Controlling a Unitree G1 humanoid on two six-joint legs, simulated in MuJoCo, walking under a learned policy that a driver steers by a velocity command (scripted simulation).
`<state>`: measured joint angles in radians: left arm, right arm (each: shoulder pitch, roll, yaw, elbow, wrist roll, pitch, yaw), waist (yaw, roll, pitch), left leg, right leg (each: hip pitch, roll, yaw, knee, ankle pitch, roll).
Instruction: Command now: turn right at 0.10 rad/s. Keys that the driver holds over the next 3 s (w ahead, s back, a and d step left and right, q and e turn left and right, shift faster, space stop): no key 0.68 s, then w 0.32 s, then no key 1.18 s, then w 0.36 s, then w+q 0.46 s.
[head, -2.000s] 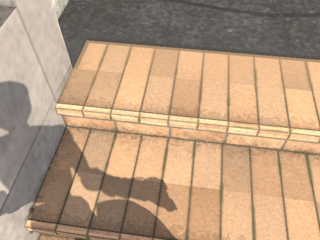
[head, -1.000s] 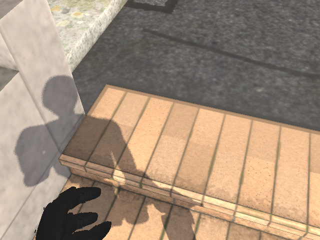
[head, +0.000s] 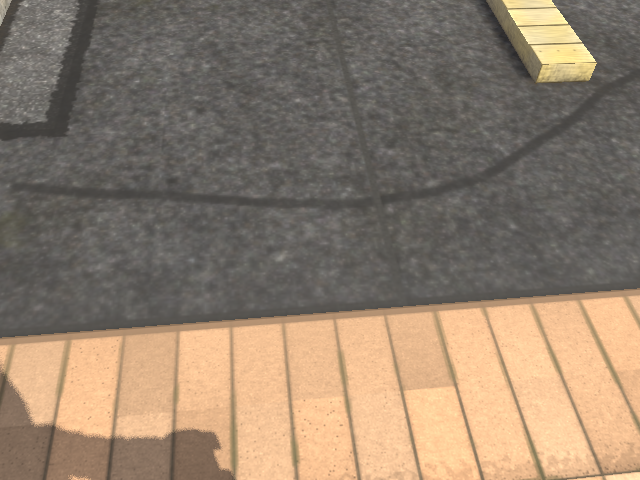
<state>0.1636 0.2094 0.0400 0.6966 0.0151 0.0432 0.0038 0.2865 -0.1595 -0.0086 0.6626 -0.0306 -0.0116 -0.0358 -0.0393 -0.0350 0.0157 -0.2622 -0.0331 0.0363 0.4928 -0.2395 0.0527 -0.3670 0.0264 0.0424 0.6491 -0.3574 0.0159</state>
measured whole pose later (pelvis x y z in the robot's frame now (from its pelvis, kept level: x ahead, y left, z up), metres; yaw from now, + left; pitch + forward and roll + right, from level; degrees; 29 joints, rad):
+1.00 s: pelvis +0.11 -0.03 -0.01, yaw +0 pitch +2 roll +0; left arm 0.41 0.23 0.05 0.78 0.03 -0.06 0.01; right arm 0.40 -0.23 -0.05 0.87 -0.02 -0.02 0.00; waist 0.02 0.02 -0.05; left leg -0.33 0.00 0.01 0.95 -0.46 0.07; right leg -0.17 0.06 -0.03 0.51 -0.37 -0.07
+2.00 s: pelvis +0.42 +0.07 +0.15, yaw +0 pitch +0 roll +0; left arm 0.28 0.17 0.03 0.88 0.01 0.03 0.04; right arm 0.36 -0.14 -0.02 0.85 -0.02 -0.02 -0.04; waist -0.04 -0.02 -0.03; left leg -0.24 -0.09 0.13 0.44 -0.21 0.14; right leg -0.24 -0.02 0.00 0.49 -0.25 -0.02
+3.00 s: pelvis +0.77 -0.04 +0.16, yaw +11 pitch +0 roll -1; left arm 0.43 0.19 0.05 0.89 0.03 -0.11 0.01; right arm 0.16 -0.24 -0.07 0.83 -0.03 -0.02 0.05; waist 0.02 0.04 0.01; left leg -0.70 0.08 0.00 1.04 -0.09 0.06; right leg -0.02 0.02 -0.24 0.25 -0.24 -0.05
